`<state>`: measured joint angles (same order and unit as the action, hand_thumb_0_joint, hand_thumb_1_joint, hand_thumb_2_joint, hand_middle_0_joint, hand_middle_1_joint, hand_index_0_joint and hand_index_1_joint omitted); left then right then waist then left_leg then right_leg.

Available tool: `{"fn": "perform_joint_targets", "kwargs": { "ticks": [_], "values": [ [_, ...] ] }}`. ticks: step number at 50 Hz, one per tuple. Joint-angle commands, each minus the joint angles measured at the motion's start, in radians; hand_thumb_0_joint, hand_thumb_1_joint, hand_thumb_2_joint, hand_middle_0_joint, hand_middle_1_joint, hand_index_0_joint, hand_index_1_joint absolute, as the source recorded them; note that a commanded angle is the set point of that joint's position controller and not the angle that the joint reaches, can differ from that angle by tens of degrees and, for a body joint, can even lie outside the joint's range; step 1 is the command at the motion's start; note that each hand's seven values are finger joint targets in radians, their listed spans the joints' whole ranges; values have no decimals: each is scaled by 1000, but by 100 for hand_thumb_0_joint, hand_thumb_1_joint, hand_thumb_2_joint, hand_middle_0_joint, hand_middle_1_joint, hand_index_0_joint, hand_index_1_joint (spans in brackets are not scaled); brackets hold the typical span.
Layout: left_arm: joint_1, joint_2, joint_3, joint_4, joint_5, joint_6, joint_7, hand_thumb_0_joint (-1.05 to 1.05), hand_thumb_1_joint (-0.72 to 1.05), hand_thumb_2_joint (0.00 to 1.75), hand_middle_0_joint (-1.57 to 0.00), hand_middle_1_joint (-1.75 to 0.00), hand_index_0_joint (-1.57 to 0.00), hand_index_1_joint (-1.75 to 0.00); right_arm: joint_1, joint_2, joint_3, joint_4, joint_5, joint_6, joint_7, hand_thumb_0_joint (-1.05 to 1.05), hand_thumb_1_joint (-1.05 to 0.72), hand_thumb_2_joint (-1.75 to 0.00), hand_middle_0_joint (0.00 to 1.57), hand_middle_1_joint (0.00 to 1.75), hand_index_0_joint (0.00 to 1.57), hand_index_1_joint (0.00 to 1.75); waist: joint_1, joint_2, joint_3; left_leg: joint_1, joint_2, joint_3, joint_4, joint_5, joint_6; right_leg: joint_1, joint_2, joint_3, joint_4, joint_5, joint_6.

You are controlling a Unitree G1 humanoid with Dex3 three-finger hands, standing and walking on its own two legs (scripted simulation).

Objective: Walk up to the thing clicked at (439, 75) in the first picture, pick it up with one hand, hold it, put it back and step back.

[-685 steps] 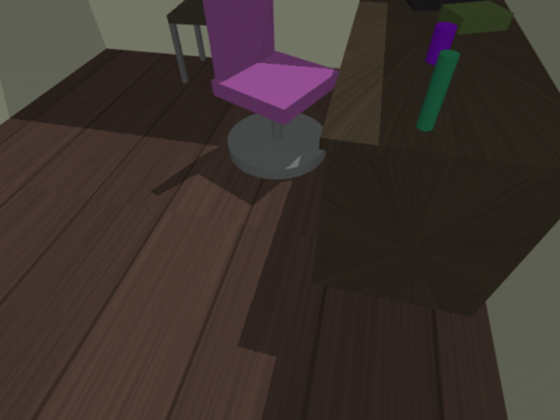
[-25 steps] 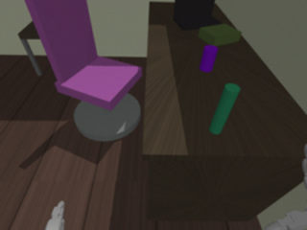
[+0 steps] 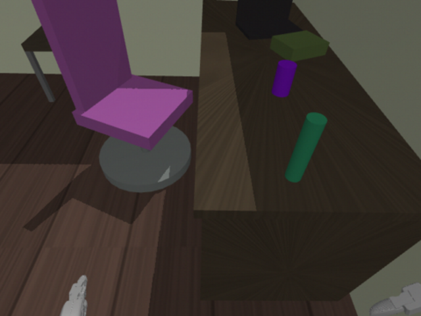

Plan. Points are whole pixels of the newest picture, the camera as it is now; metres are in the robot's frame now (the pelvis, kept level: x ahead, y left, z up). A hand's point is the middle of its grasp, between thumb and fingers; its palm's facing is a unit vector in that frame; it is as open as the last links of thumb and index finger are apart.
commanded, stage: go down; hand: right
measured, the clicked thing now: (303, 150) +0.47 -0.23 +0.05
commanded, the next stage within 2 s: none
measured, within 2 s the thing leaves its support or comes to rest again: neither
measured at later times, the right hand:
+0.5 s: hand (410, 211) +0.26 -0.32 +0.11, palm faces +0.32 +0.92 -0.21, open 17.3 cm
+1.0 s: hand (413, 181) +0.32 -0.37 +0.12, palm faces +0.18 +0.98 -0.01, open 17.5 cm
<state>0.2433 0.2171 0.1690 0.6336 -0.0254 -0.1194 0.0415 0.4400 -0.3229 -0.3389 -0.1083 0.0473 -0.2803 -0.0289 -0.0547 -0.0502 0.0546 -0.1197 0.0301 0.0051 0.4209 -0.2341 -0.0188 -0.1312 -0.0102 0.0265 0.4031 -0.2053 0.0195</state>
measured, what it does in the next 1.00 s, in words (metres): stands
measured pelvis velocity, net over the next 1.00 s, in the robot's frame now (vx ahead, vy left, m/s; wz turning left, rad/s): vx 0.01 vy -0.01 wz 0.01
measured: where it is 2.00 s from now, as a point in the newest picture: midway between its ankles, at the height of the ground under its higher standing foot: outside the picture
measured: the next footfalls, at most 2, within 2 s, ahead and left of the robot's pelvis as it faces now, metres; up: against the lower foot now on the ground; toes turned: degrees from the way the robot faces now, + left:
none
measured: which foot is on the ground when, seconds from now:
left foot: down 0.00-1.00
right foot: down 0.00-1.00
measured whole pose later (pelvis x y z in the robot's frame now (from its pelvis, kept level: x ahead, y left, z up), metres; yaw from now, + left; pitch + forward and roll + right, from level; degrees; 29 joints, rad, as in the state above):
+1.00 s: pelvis +0.01 -0.01 -0.01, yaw +1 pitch +4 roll +1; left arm 0.20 0.25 -0.01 0.74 -0.02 -0.22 0.20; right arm -0.31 -0.66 -0.61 0.80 0.31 -0.14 0.58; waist 0.01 0.00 -0.06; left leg -0.31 0.02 0.00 0.51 -0.27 -0.03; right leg -0.35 -0.02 0.02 0.56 -0.28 0.01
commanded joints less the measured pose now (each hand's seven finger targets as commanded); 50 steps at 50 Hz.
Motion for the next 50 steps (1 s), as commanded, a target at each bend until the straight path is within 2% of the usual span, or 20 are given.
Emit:
{"fn": "perform_joint_targets", "kwargs": {
  "ticks": [1,3,7,8,11,13,14,16,19,20,23,24,26,28,32,39,45,47,48,50],
  "values": [
    [-96,131,44,-137,24,-56,-2,0,-55,4,-6,-6,-6,-6,-97,-161,-137,-219,2,-113,-1,0,53,-6,3,6,5,6,18,54,-131,-42,-31,40,-59,102,8,27,30,-45,-29,107,-33],
    [-79,132,48,-107,24,-52,-1,0,-55,4,-6,-6,-6,-6,-116,-187,-166,-169,10,-120,4,0,52,-5,4,6,5,6,19,58,-117,-52,-32,42,-52,113,8,14,30,-36,-27,114,-35],
    [-152,202,99,-118,28,-43,13,0,-54,3,-6,-6,-6,-5,-176,-235,-213,-114,32,-124,27,0,52,-5,4,6,5,6,28,65,-115,-69,-23,30,-56,103,4,-5,38,-40,-13,95,-37],
    [-142,191,94,-104,26,-40,16,0,-54,3,-6,-6,-6,-5,-191,-238,-215,-94,36,-121,39,0,53,-5,4,6,6,6,33,57,-113,-74,-23,28,-58,99,5,-2,38,-40,-15,88,-37],
    [-179,109,2,-113,18,-42,24,0,-54,3,-6,-5,-6,-5,-297,-241,-204,-78,61,-127,80,0,54,-5,4,6,5,6,29,53,-129,-62,-21,26,-58,114,4,-6,39,-35,-8,97,-39],
    [-162,107,2,-56,11,-41,37,0,-54,3,-5,-5,-6,-5,-342,-268,-213,-38,79,-115,115,0,53,-5,4,6,5,6,34,-1,-124,-78,-25,27,-46,119,7,-9,34,-29,-19,87,-36],
    [-159,90,-27,-46,8,-39,39,0,-55,4,-5,-5,-6,-5,-367,-269,-204,-3,92,-107,135,0,54,-5,4,6,5,6,40,-13,-100,-89,-27,28,-45,113,9,-19,34,-28,-22,77,-36],
    [-174,151,14,-40,5,-38,59,0,-54,3,-5,-5,-6,-5,-415,-319,-237,54,115,-82,174,0,53,-5,4,6,5,6,45,-19,-151,-80,-26,31,-31,151,9,-6,31,-21,-17,108,-34],
    [-169,196,25,-65,-3,-41,83,0,-54,2,-5,-5,-6,-4,-517,-395,-282,135,163,-40,245,0,51,-5,4,6,6,6,57,-7,-202,-72,-27,39,-28,177,9,9,26,-13,-11,132,-36],
    [-149,195,22,-27,-6,-41,89,0,-54,3,-5,-5,-6,-4,-551,-415,-290,183,179,-27,271,0,49,-5,5,5,6,5,57,-27,-199,-74,-25,38,-26,185,9,4,30,-13,-6,138,-35],
    [-179,130,-57,-49,-17,-53,98,0,-54,3,-5,-4,-6,-4,-636,-438,-298,278,221,-2,343,0,49,-4,6,5,6,5,46,7,-189,-91,-20,28,-38,125,4,-34,35,-15,3,81,-42],
    [-185,149,-46,-53,-15,-60,104,0,-54,3,-5,-5,-5,-4,-667,-462,-308,296,232,2,366,0,50,-4,5,5,6,5,49,-3,-196,-92,-16,20,-42,104,4,-35,34,-15,3,64,-42],
    [-179,125,-87,-17,-18,-69,109,0,-54,3,-5,-5,-6,-4,-721,-483,-301,376,246,15,406,0,51,-4,5,5,6,5,44,-11,-179,-116,-21,23,-34,85,8,-60,30,-10,0,48,-40],
    [-185,170,-64,-41,-16,-84,118,0,-54,3,-5,-5,-5,-4,-755,-516,-313,462,263,26,442,0,55,-5,5,6,6,6,51,26,-198,-120,-24,26,-25,88,7,-70,26,-5,9,48,-43],
    [-168,189,-81,-61,-13,-108,134,0,-55,4,-5,-5,-5,-5,-885,-584,-330,531,290,40,508,0,60,-5,3,6,4,6,52,-17,-289,-111,-27,32,8,159,15,-38,18,-3,34,125,-38],
    [-153,201,-99,-25,-6,-132,159,0,-55,5,-5,-5,-5,-5,-987,-670,-345,668,294,68,577,0,56,-6,3,6,4,6,46,-43,-330,-127,-34,32,36,193,23,-61,8,7,68,207,-33],
    [-108,166,-145,1,1,-138,165,0,-55,5,-5,-5,-5,-5,-1022,-707,-344,696,286,78,606,0,53,-6,4,6,4,6,41,-92,-326,-135,-35,23,33,160,27,-95,12,-1,76,153,-32],
    [-147,202,-129,-67,2,-149,170,0,-55,4,-5,-5,-6,-5,-1014,-722,-356,716,289,77,611,0,53,-6,3,6,4,6,45,-79,-328,-145,-45,31,36,151,30,-92,-1,4,76,160,-27],
    [-69,195,-116,24,6,-142,171,0,-55,5,-5,-5,-5,-5,-1015,-716,-339,704,286,79,615,0,51,-6,4,5,5,5,54,-120,-311,-154,-42,24,39,157,31,-95,5,2,77,161,-27],
    [-113,205,-125,-54,5,-151,171,0,-55,5,-5,-6,-6,-5,-1029,-721,-346,702,289,80,621,0,52,-7,4,6,4,6,52,-82,-338,-152,-47,32,45,174,30,-88,-2,8,86,199,-26]
  ]
}}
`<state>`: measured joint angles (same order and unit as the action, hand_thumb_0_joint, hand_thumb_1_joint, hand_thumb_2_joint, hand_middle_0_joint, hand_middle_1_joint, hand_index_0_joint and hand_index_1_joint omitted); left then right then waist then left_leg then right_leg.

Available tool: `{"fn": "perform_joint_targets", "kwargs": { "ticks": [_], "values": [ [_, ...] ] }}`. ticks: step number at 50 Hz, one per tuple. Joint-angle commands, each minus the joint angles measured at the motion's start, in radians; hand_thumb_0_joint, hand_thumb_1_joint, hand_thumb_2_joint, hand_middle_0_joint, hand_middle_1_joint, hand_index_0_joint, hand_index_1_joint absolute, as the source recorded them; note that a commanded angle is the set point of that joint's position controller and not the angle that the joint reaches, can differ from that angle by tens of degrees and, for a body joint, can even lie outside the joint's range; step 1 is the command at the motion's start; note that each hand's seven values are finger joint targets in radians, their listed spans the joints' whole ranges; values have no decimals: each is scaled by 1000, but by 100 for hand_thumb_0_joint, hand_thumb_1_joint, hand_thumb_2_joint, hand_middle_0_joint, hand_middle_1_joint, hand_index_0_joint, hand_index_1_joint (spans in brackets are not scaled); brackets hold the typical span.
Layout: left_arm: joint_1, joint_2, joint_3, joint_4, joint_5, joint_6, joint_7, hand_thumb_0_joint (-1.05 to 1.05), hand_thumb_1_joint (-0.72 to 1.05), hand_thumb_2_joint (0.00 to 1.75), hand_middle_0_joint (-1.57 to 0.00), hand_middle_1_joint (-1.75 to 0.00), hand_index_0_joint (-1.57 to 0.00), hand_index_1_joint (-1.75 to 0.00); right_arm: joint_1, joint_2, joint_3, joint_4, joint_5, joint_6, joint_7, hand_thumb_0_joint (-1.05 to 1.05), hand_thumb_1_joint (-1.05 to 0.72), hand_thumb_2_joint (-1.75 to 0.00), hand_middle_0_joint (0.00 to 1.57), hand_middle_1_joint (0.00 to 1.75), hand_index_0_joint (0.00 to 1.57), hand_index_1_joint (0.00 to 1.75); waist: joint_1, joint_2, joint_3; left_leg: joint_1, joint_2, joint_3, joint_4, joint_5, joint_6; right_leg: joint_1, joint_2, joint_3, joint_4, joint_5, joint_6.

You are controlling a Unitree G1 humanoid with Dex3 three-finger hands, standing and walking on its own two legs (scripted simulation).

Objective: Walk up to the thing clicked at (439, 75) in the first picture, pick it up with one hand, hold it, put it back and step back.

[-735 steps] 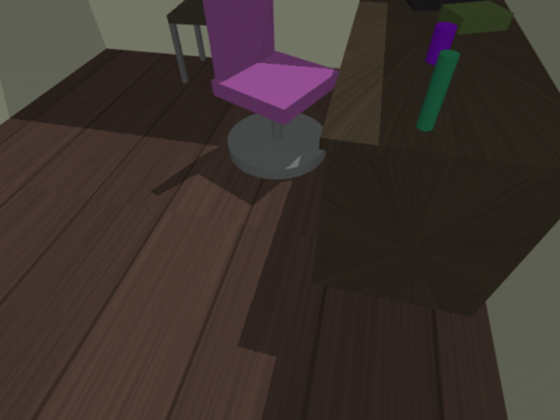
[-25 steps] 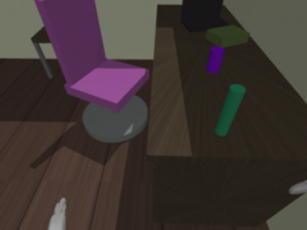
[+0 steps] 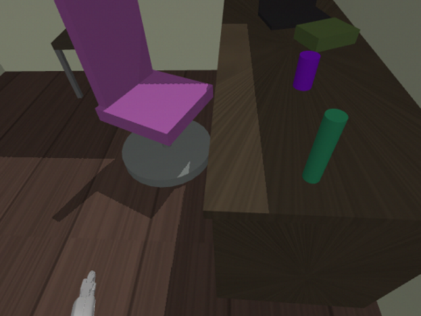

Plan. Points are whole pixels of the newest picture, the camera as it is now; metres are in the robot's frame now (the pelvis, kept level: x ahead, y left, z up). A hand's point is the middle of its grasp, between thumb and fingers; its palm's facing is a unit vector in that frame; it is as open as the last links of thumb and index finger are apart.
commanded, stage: go down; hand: right
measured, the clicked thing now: (322, 149) +0.46 -0.22 +0.06
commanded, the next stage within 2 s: approach in 1.96 s
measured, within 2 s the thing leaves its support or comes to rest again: neither
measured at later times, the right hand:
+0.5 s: hand out of the picture +0.34 -0.38 +0.13, palm faces +0.19 +0.98 +0.01, open 17.5 cm
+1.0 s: hand out of the picture +0.36 -0.40 +0.13, palm faces +0.20 +0.98 +0.01, open 17.6 cm
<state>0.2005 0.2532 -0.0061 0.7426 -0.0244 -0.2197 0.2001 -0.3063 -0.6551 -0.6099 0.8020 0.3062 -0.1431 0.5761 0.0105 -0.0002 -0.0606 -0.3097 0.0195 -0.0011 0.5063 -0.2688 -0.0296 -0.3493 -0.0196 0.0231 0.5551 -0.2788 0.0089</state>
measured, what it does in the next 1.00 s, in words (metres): stands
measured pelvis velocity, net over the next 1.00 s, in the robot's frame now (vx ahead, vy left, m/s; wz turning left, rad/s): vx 0.00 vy -0.01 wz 0.00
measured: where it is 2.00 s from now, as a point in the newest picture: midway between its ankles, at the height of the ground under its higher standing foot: outside the picture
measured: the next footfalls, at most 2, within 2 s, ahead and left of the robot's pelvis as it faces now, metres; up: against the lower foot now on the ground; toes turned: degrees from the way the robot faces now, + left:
none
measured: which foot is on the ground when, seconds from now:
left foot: down 0.00-1.00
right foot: down 0.00-1.00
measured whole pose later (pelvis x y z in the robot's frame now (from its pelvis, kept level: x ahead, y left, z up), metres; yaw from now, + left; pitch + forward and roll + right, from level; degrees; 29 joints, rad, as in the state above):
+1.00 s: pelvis +0.00 -0.01 -0.02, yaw +0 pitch +10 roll +2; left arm 0.23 0.26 -0.05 0.62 0.00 -0.26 0.21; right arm -0.55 -0.87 -0.66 1.08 0.24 -0.15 0.64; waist 0.07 0.01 -0.10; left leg -0.49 0.01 0.01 0.64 -0.32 -0.04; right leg -0.56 -0.03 0.03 0.73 -0.35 0.00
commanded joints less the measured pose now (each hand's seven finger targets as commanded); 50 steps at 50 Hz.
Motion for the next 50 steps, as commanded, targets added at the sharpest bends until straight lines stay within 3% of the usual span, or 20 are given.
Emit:
{"fn": "perform_joint_targets", "kwargs": {
  "ticks": [1,3,4,7,8,10,12,14,16,19,27,31,32,35,36,39,41,43,45,50],
  "values": [
    [-52,148,34,-158,6,-53,13,0,-55,5,-5,-6,-6,-5,-281,-386,-79,-189,34,-56,20,0,51,-7,4,6,4,6,-6,-136,-250,47,-33,34,-36,242,38,141,10,10,-51,306,-17],
    [-68,170,44,-191,5,-57,17,0,-55,5,-5,-5,-5,-5,-304,-409,-99,-194,42,-58,25,0,52,-7,3,6,4,6,-2,-106,-271,43,-36,38,-28,267,35,154,5,13,-37,346,-20],
    [-33,153,47,-112,5,-51,17,0,-55,5,-5,-6,-5,-5,-317,-400,-77,-191,39,-62,30,0,52,-7,3,6,4,6,-3,-141,-233,25,-31,32,-26,253,35,139,11,9,-36,322,-21],
    [-90,213,81,-215,8,-67,28,0,-55,5,-5,-5,-5,-5,-331,-425,-93,-163,31,-59,29,0,52,-6,4,6,4,6,14,-99,-273,18,-32,33,-22,260,35,155,9,13,-30,326,-25],
    [-35,175,54,-120,10,-59,25,0,-55,5,-5,-5,-5,-5,-356,-423,-78,-178,29,-60,32,0,51,-6,4,6,4,6,0,-136,-245,10,-32,31,-20,246,37,138,13,12,-31,307,-23],
    [-77,203,69,-175,9,-63,30,0,-54,5,-5,-5,-5,-5,-395,-469,-99,-153,26,-66,33,0,53,-6,4,6,4,6,9,-104,-249,1,-36,37,-12,243,36,125,5,17,-23,313,-24],
    [-33,141,28,-111,10,-58,24,0,-54,4,-5,-5,-5,-5,-414,-467,-92,-135,20,-69,42,0,52,-7,3,6,4,6,9,-143,-235,-14,-28,25,-8,235,36,109,15,9,-15,281,-27],
    [-59,168,40,-181,11,-67,29,0,-54,5,-5,-5,-5,-5,-427,-490,-97,-100,17,-71,45,0,54,-7,4,6,4,6,23,-100,-249,-3,-28,26,-12,223,33,85,15,12,-12,241,-32],
    [-42,140,6,-166,12,-65,27,0,-54,4,-5,-5,-5,-5,-426,-498,-90,-68,11,-66,57,0,55,-6,3,6,4,6,19,-113,-229,-14,-25,18,-13,199,30,61,24,5,-12,194,-34],
    [-33,202,60,-190,16,-70,36,0,-54,4,-5,-5,-5,-4,-444,-521,-96,-33,10,-59,70,0,55,-7,3,6,4,6,44,-114,-274,-34,-24,19,2,226,30,83,21,10,3,224,-34],
    [-69,187,25,-272,19,-85,33,0,-54,4,-4,-5,-5,-4,-480,-593,-121,36,-8,-70,70,0,59,-5,4,6,4,6,27,-116,-297,-50,-29,23,30,203,35,42,16,12,35,211,-29],
    [-4,160,19,-182,23,-78,31,0,-55,5,-5,-5,-5,-5,-508,-616,-129,25,-14,-77,69,0,60,-6,3,6,4,6,26,-159,-349,-57,-26,14,55,263,34,58,19,11,75,300,-28],
    [-18,204,45,-239,25,-85,36,0,-54,5,-5,-5,-5,-5,-504,-621,-135,33,-11,-74,68,0,61,-5,3,6,4,6,41,-128,-364,-45,-29,16,57,276,33,54,17,13,76,308,-30],
    [-56,196,20,-257,24,-83,33,0,-54,5,-5,-5,-5,-5,-505,-622,-128,53,-20,-72,67,0,58,-6,3,6,4,6,27,-149,-334,-61,-30,20,61,251,38,33,15,13,80,299,-25],
    [-46,226,58,-231,23,-81,37,0,-54,5,-5,-5,-5,-5,-500,-628,-131,52,-22,-72,65,0,56,-6,4,5,5,5,31,-164,-345,-65,-30,21,64,251,40,46,12,16,77,311,-24],
    [-24,226,51,-258,24,-84,35,0,-55,5,-5,-5,-5,-5,-551,-648,-129,38,-29,-76,66,0,58,-6,4,5,4,5,43,-183,-379,-96,-38,29,74,233,43,87,1,23,86,352,-15],
    [-36,176,2,-267,23,-84,27,0,-55,5,-5,-5,-5,-5,-542,-618,-108,54,-29,-76,68,0,58,-6,4,6,5,6,40,-178,-332,-129,-44,34,70,205,42,74,-3,24,90,346,-14],
    [32,159,7,-186,24,-78,21,0,-54,5,-5,-5,-5,-5,-532,-622,-108,64,-30,-77,67,0,57,-6,4,5,5,5,47,-193,-304,-131,-41,31,71,198,42,46,0,19,91,301,-18],
    [-2,183,17,-260,24,-88,21,0,-55,5,-5,-5,-5,-5,-537,-624,-107,66,-28,-71,69,0,58,-6,4,6,4,6,55,-164,-314,-118,-40,30,69,187,40,23,2,18,85,243,-21],
    [38,201,42,-231,27,-89,21,0,-55,5,-5,-5,-5,-5,-581,-631,-101,66,-29,-60,73,0,56,-7,4,6,4,6,63,-216,-319,-158,-40,31,81,178,44,50,-4,24,96,273,-11]
  ]
}}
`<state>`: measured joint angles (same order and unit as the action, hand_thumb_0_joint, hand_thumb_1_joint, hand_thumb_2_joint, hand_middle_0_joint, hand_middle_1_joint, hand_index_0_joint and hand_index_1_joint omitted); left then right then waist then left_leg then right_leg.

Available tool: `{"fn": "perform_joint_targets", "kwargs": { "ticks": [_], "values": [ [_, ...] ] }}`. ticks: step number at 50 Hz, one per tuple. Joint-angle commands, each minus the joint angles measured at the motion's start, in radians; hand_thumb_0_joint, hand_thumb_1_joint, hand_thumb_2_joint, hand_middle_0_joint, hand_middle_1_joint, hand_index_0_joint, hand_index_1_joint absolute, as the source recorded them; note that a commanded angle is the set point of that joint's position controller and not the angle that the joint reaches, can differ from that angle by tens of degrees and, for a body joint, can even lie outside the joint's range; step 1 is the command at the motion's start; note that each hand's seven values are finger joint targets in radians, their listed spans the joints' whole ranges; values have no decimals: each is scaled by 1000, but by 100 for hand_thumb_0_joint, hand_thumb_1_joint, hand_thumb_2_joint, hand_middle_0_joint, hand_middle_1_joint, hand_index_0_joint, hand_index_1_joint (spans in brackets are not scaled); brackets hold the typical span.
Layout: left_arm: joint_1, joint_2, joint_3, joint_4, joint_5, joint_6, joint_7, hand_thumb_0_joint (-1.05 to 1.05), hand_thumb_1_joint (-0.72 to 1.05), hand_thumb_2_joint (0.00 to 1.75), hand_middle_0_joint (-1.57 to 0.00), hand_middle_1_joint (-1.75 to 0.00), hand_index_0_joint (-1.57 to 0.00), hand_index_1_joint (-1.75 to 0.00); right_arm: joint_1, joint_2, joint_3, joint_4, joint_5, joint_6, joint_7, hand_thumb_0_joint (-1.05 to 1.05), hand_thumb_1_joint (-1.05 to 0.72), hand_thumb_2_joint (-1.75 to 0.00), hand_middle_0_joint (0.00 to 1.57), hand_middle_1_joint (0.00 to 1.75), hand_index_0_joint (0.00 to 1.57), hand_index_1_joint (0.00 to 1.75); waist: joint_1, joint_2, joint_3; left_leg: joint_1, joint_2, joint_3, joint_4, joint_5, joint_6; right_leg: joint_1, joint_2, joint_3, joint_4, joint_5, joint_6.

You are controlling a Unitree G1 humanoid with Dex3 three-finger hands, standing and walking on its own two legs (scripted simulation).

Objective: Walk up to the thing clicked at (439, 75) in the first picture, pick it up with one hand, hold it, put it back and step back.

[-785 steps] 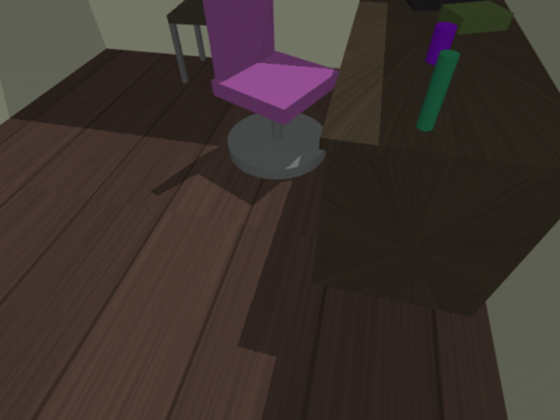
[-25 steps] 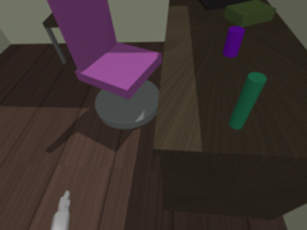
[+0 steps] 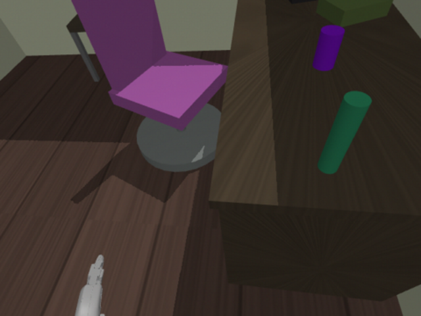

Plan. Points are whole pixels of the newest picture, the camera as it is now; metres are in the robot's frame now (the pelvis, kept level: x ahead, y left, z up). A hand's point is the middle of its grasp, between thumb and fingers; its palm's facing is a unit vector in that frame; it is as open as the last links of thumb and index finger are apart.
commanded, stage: go down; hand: right
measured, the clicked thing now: (340, 137) +0.46 -0.21 +0.07
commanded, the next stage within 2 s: approach in 0.96 s
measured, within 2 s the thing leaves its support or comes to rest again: neither
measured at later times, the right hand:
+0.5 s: hand out of the picture +0.37 -0.40 +0.15, palm faces +0.22 +0.98 +0.01, open 17.5 cm
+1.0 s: hand out of the picture +0.37 -0.40 +0.15, palm faces +0.22 +0.98 +0.01, open 17.5 cm
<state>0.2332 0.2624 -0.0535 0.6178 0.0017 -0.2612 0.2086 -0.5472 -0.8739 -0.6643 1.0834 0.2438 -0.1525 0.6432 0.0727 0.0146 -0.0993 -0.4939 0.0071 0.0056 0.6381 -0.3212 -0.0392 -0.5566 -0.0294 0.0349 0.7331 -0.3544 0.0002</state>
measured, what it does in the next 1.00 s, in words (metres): stands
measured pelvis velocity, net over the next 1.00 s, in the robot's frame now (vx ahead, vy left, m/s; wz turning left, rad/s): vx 0.00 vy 0.00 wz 0.00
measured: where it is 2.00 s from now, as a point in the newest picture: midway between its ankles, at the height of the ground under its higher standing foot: outside the picture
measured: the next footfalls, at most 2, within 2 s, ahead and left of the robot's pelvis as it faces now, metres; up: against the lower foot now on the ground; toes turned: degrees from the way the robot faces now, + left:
none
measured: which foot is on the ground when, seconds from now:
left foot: down 0.00-1.00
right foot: down 0.00-1.00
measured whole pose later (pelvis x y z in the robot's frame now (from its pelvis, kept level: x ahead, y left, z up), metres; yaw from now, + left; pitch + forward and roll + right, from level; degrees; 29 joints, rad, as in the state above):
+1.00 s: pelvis +0.00 +0.00 -0.01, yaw +0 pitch +11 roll +3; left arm 0.26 0.28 -0.05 0.56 0.01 -0.26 0.21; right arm -0.62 -0.92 -0.68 1.12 0.20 -0.12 0.63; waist 0.08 0.01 -0.10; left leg -0.54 0.00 0.01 0.68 -0.34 -0.04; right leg -0.60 -0.03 0.04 0.78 -0.37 0.00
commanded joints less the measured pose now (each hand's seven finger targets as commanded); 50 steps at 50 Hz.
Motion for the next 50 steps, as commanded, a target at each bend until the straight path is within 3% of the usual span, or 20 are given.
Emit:
{"fn": "perform_joint_targets", "kwargs": {
  "ticks": [1,2,6,8,13,15,19,22,25,27,28,29,30,34,35,40,43,44,48,50],
  "values": [
    [-18,204,92,-144,1,-51,12,0,-54,5,-5,-5,-5,-4,-344,-434,-65,-204,32,-49,2,0,56,-7,3,6,4,6,0,-207,-291,35,-27,25,-53,233,53,249,8,13,-79,345,-5],
    [-32,187,70,-152,1,-53,11,0,-54,5,-5,-5,-5,-5,-353,-431,-63,-205,31,-51,3,0,58,-6,3,6,4,6,-10,-194,-282,38,-28,27,-48,226,53,236,6,14,-78,338,-5],
    [-27,189,74,-174,3,-56,11,0,-54,5,-5,-5,-5,-4,-388,-453,-61,-203,10,-53,-10,0,57,-6,4,5,5,5,-5,-212,-297,31,-28,24,-41,204,56,225,7,12,-78,293,-4],
    [-23,184,60,-193,4,-57,10,0,-54,5,-4,-5,-5,-4,-407,-465,-70,-214,12,-55,-10,0,58,-6,4,6,4,6,-7,-218,-345,45,-32,29,-34,231,55,255,3,19,-66,363,1],
    [-4,197,84,-154,6,-51,11,0,-54,5,-4,-5,-5,-4,-391,-479,-73,-172,3,-45,-11,0,56,-6,4,5,5,5,-7,-240,-321,9,-33,28,-30,208,59,242,0,20,-62,357,4],
    [-31,183,57,-200,7,-54,7,0,-55,5,-4,-5,-5,-5,-397,-474,-68,-169,1,-40,-9,0,55,-5,5,5,5,5,-9,-234,-326,20,-35,31,-31,217,58,235,-1,20,-59,373,5],
    [5,186,69,-155,8,-50,7,0,-55,5,-4,-5,-5,-5,-362,-456,-49,-145,-7,-33,-4,0,56,-6,4,5,5,5,-8,-220,-306,30,-31,26,-26,227,56,202,5,12,-56,329,-2],
    [0,222,97,-224,3,-50,12,0,-55,5,-4,-5,-5,-5,-365,-476,-74,-175,-1,-28,-4,0,54,-5,5,5,5,5,-4,-195,-362,39,-34,29,-24,246,57,242,4,18,-57,376,-1],
    [-4,187,61,-215,3,-47,7,0,-55,5,-5,-5,-5,-5,-418,-476,-73,-210,5,-35,-4,0,56,-6,4,5,5,5,-9,-230,-344,9,-39,34,-23,237,59,268,-4,26,-49,441,6],
    [46,173,61,-150,5,-43,7,0,-55,6,-5,-5,-5,-5,-414,-470,-68,-201,3,-35,-7,0,54,-6,5,5,5,5,-8,-234,-313,13,-35,31,-25,227,60,239,1,19,-54,391,3],
    [-22,178,56,-224,2,-51,7,0,-55,6,-4,-5,-5,-5,-405,-470,-68,-184,1,-35,-10,0,54,-6,5,5,5,5,-3,-210,-292,16,-34,31,-30,208,59,210,2,17,-61,344,-2],
    [13,195,83,-189,5,-46,9,0,-55,6,-5,-5,-5,-5,-396,-482,-72,-184,-9,-32,-13,0,52,-6,5,5,5,5,-7,-225,-301,27,-31,27,-30,205,61,208,5,13,-69,316,-3],
    [-23,175,53,-224,4,-49,7,0,-55,6,-5,-5,-5,-5,-389,-465,-59,-182,-8,-31,-12,0,54,-6,5,5,5,5,-12,-223,-283,32,-31,28,-35,189,61,197,6,10,-77,282,-3],
    [15,181,64,-232,4,-52,7,0,-55,6,-5,-5,-5,-5,-370,-460,-68,-180,0,-21,-7,0,55,-7,4,5,5,5,1,-199,-314,50,-30,25,-32,243,54,210,13,5,-58,321,-6],
    [36,209,95,-216,3,-50,10,0,-55,6,-5,-5,-5,-5,-350,-466,-74,-185,3,-19,-6,0,55,-7,4,5,5,5,2,-203,-331,56,-29,24,-28,264,53,224,14,4,-54,344,-7],
    [35,177,63,-207,3,-48,8,0,-55,6,-5,-5,-5,-5,-371,-452,-70,-169,3,-28,3,0,52,-6,5,5,5,5,4,-194,-319,17,-32,28,-18,269,55,235,7,14,-39,414,-4],
    [-11,185,67,-217,5,-53,12,0,-55,6,-5,-5,-5,-5,-405,-509,-102,-205,2,-35,-4,0,55,-7,4,5,5,5,-11,-207,-330,58,-22,17,-19,274,53,205,17,5,-40,353,-12],
    [-8,202,88,-205,5,-52,15,0,-55,6,-5,-5,-5,-5,-405,-498,-89,-194,-3,-31,-4,0,56,-7,4,5,5,5,-4,-212,-334,44,-24,16,-17,264,54,215,15,6,-46,349,-10],
    [-28,187,71,-233,3,-53,10,0,-54,5,-5,-5,-5,-5,-405,-452,-52,-184,-8,-27,-6,0,52,-6,5,5,5,5,2,-206,-311,28,-28,21,-23,229,55,210,13,7,-53,307,-9],
    [30,194,79,-197,7,-49,13,0,-54,5,-5,-5,-5,-5,-385,-486,-78,-149,-8,-22,-6,0,54,-7,4,6,5,6,4,-194,-318,42,-26,20,-17,267,52,202,16,5,-40,343,-10]
  ]
}}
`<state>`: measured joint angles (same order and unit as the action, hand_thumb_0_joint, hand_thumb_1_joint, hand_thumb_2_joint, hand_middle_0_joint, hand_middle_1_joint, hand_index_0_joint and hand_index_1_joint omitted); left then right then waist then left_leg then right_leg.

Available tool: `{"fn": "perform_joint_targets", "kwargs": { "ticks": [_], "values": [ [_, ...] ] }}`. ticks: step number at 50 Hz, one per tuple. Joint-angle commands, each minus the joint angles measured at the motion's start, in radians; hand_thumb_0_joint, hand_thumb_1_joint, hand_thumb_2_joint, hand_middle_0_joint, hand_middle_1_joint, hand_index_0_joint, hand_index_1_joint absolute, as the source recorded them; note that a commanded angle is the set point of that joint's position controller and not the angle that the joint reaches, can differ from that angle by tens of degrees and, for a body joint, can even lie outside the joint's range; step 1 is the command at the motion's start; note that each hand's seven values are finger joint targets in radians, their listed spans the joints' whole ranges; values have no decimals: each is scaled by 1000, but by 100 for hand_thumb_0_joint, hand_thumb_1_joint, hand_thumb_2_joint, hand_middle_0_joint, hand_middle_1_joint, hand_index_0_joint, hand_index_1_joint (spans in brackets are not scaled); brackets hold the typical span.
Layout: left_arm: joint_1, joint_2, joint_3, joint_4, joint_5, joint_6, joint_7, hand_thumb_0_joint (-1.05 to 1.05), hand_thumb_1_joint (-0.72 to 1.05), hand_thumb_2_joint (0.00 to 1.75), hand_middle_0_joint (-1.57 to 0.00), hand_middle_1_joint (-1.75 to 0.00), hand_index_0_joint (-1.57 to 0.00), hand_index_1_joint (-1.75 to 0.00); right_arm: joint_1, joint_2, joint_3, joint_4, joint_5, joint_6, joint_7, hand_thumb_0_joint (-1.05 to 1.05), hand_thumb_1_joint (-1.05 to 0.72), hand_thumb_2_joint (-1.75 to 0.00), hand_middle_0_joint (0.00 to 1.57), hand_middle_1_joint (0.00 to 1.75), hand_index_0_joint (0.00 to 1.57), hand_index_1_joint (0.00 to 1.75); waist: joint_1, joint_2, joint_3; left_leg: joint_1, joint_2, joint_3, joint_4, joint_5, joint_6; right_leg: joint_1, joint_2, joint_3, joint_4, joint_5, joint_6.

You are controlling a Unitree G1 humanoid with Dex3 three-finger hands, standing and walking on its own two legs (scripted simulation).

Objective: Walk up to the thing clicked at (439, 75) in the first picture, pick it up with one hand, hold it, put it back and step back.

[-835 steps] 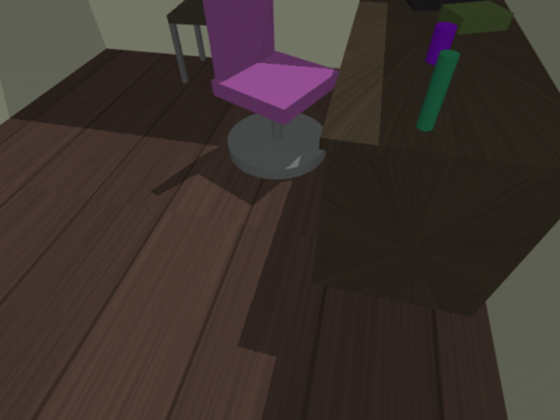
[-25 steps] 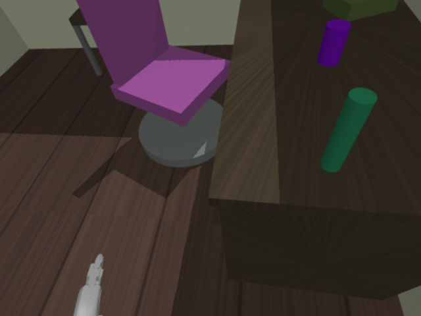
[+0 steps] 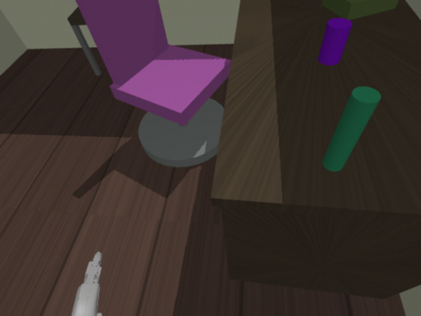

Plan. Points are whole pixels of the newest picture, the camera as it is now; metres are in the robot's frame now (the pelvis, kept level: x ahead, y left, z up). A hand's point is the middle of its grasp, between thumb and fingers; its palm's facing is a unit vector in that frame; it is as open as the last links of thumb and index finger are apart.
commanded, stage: approach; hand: right
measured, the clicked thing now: (346, 134) +0.46 -0.22 +0.08
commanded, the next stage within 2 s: close in in 0.46 s
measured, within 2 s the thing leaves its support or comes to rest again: neither
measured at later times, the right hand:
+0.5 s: hand (418, 163) +0.40 -0.33 +0.07, palm faces +0.08 +0.99 +0.07, open 17.6 cm
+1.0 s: hand (360, 154) +0.44 -0.25 +0.04, palm faces +0.16 +0.99 +0.04, open 17.7 cm
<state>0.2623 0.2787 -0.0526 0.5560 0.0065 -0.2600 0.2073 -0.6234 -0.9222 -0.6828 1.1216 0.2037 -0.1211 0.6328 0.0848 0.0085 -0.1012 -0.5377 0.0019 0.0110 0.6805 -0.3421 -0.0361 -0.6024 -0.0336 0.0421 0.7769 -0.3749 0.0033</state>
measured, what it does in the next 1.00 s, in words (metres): stands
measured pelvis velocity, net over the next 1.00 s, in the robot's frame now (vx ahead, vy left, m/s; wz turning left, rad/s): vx -0.01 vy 0.00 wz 0.03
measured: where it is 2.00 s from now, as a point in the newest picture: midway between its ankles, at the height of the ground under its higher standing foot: outside the picture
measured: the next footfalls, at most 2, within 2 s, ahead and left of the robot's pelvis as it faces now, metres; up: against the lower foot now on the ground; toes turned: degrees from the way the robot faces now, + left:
none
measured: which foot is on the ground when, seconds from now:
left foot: down 0.00-1.00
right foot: down 0.00-1.00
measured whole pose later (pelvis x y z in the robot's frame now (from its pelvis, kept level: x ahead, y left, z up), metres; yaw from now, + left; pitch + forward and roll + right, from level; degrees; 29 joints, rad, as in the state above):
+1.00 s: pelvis -0.01 +0.00 -0.03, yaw +2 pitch +16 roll +2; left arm 0.37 0.24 0.02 0.18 0.03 -0.14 0.05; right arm -0.65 -0.52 -0.52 1.05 0.13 -0.32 0.27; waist 0.14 0.01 -0.14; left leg -0.79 -0.01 -0.02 0.93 -0.43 -0.03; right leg -0.82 -0.05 0.02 0.99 -0.45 0.01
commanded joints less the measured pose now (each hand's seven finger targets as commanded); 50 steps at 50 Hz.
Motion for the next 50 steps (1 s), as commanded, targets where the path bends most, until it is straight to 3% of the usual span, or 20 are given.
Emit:
{"fn": "perform_joint_targets", "kwargs": {
  "ticks": [1,2,4,6,8,14,18,20,26,30,32,33,34,35,36,38,39,42,46,50],
  "values": [
    [-45,151,41,-196,-2,-52,12,0,-54,5,-5,-5,-5,-4,-310,-425,-56,-195,39,-56,11,0,54,-7,4,5,5,5,-13,-157,-317,98,-22,18,-60,284,47,231,20,0,-86,351,-16],
    [-8,160,59,-169,-1,-49,13,0,-54,5,-5,-5,-5,-5,-280,-425,-58,-164,36,-55,13,0,52,-6,5,5,5,5,-10,-158,-305,93,-21,18,-55,289,48,224,20,-1,-88,356,-16],
    [-8,128,20,-181,-3,-45,6,0,-56,6,-5,-4,-4,-5,-270,-452,-73,-197,36,-61,19,0,55,-4,6,5,6,5,-35,-189,-317,106,-21,18,-54,301,49,232,21,-3,-81,389,-13],
    [24,123,14,-178,0,-41,4,0,-57,6,-5,-5,-4,-6,-259,-443,-67,-178,37,-59,21,0,56,-4,6,5,6,5,-26,-188,-303,90,-25,21,-49,301,49,235,18,-1,-78,411,-9],
    [57,178,83,-129,3,-36,8,0,-56,5,-5,-5,-4,-5,-258,-443,-67,-196,34,-55,18,0,55,-5,5,5,6,5,-18,-216,-324,75,-23,14,-46,298,51,252,19,-1,-75,412,-9],
    [-50,171,67,-199,6,-66,-2,0,-57,6,-5,-5,-4,-6,-292,-228,70,-142,46,-93,17,0,59,-6,5,5,6,5,31,-147,-227,-43,-32,20,-30,146,51,168,6,7,-78,189,-16],
    [-5,148,55,-205,13,-75,-9,0,-56,6,-5,-5,-5,-6,-392,-182,93,-273,62,-157,3,0,59,-7,5,6,6,6,44,-192,-379,-64,-30,16,16,192,44,244,7,14,-30,271,-10],
    [94,146,69,-143,17,-62,-13,0,-55,5,-5,-5,-5,-5,-343,-143,92,-236,76,-171,-11,0,57,-6,5,5,6,5,57,-200,-363,-102,-33,19,37,209,40,251,8,15,0,335,-11],
    [67,156,111,-222,35,-30,-41,0,-52,3,-5,-5,-6,-4,-427,-165,50,-272,28,-225,-136,0,57,-7,4,6,5,6,36,-235,-400,-140,-29,8,95,218,49,166,9,6,51,358,0],
    [64,136,113,-293,40,-2,-70,0,-54,4,-5,-5,-6,-5,-393,-99,59,-247,-11,-266,-212,0,58,-6,4,5,5,5,19,-235,-454,-138,-39,11,137,241,51,150,2,3,96,428,7],
    [36,172,154,-385,42,8,-78,0,-55,4,-6,-5,-6,-5,-427,-116,42,-325,-22,-284,-242,0,58,-6,4,5,4,5,9,-268,-572,-104,-43,12,152,279,53,215,-4,4,117,512,14],
    [36,156,138,-422,40,13,-85,0,-55,4,-5,-5,-6,-4,-419,-102,35,-353,-25,-284,-257,0,60,-7,2,6,3,6,-9,-270,-613,-70,-43,10,158,309,52,227,-1,1,126,541,12],
    [43,171,162,-438,40,21,-89,0,-54,4,-5,-5,-6,-4,-422,-81,37,-351,-22,-283,-268,0,61,-7,2,6,3,6,-1,-246,-624,-53,-45,14,159,327,50,233,-1,0,130,551,13],
    [73,139,135,-413,40,32,-96,0,-54,4,-5,-5,-6,-4,-359,-23,58,-277,-29,-271,-278,0,61,-7,2,6,3,6,-2,-227,-580,-54,-47,15,166,332,50,192,1,-2,131,550,11],
    [86,90,92,-392,38,42,-109,0,-55,4,-5,-5,-6,-5,-330,57,92,-230,-21,-267,-282,0,59,-6,3,5,4,5,2,-201,-506,-69,-51,22,160,308,51,143,0,1,119,521,10],
    [47,139,144,-450,33,50,-107,0,-55,4,-5,-5,-6,-5,-381,25,86,-290,-37,-274,-308,0,59,-6,4,5,4,5,6,-204,-536,-63,-45,17,155,290,51,132,-3,-2,105,455,6],
    [22,172,168,-505,29,53,-106,0,-55,4,-5,-5,-6,-4,-401,-42,41,-331,-44,-273,-326,0,59,-6,3,5,4,5,-1,-193,-544,-50,-45,15,153,286,51,136,-3,-5,103,427,3],
    [128,101,133,-431,28,73,-127,0,-54,3,-5,-5,-6,-4,-313,142,138,-190,-59,-254,-338,0,59,-6,3,5,4,5,30,-141,-378,-95,-43,16,153,251,49,46,2,-16,93,327,-6],
    [115,113,143,-557,19,78,-142,0,-54,3,-5,-5,-6,-4,-419,106,133,-293,-64,-264,-363,0,59,-7,3,6,4,6,56,-83,-382,-101,-38,2,139,197,41,31,5,-22,92,220,-20],
    [170,109,157,-584,11,83,-157,0,-54,3,-5,-5,-6,-4,-434,149,171,-328,-66,-257,-375,0,58,-7,2,6,3,6,70,-103,-399,-133,-33,-1,152,196,40,72,11,-26,102,210,-19]
  ]
}}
